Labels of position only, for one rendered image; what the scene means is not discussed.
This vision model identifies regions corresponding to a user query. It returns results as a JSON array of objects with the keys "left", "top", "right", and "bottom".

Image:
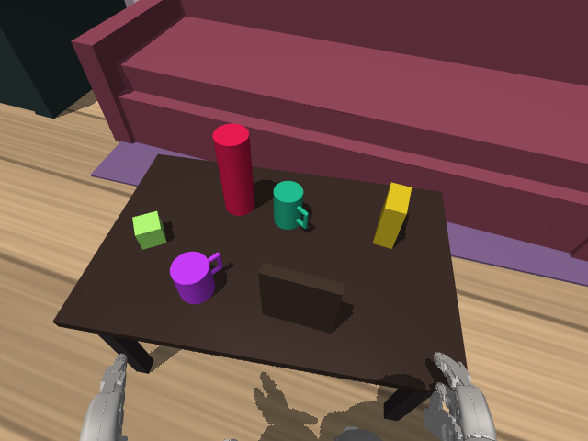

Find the armchair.
[{"left": 0, "top": 0, "right": 127, "bottom": 119}]

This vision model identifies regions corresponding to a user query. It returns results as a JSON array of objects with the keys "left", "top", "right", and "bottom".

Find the sofa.
[{"left": 71, "top": 0, "right": 588, "bottom": 262}]

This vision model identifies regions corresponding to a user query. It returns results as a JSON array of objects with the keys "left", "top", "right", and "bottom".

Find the coffee table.
[{"left": 53, "top": 154, "right": 468, "bottom": 421}]

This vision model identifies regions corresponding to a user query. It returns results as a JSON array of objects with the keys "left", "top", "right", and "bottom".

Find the right robot hand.
[{"left": 424, "top": 352, "right": 497, "bottom": 441}]

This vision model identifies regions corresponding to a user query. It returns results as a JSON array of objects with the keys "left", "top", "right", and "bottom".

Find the left robot hand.
[{"left": 79, "top": 354, "right": 128, "bottom": 441}]

